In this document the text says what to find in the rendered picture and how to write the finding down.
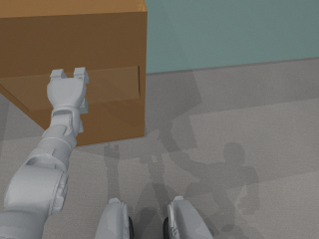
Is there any left robot upper arm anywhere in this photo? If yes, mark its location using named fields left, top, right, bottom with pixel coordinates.
left=0, top=164, right=69, bottom=239

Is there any drawer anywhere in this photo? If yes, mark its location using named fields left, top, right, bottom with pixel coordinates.
left=0, top=66, right=139, bottom=111

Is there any left robot forearm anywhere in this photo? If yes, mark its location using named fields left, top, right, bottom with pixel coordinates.
left=4, top=106, right=81, bottom=208

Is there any robot left hand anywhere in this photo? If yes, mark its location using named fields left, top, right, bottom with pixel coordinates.
left=47, top=67, right=90, bottom=133

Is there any right robot thigh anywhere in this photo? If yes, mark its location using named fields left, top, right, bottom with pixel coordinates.
left=167, top=199, right=214, bottom=239

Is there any cabinet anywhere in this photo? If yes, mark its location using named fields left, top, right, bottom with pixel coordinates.
left=0, top=0, right=148, bottom=147

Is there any left robot thigh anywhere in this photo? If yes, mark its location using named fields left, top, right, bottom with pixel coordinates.
left=94, top=201, right=130, bottom=239

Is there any handle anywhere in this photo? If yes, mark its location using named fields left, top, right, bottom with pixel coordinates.
left=79, top=97, right=89, bottom=115

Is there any robot thigh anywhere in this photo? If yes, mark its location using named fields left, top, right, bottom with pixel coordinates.
left=94, top=201, right=130, bottom=239
left=167, top=199, right=214, bottom=239

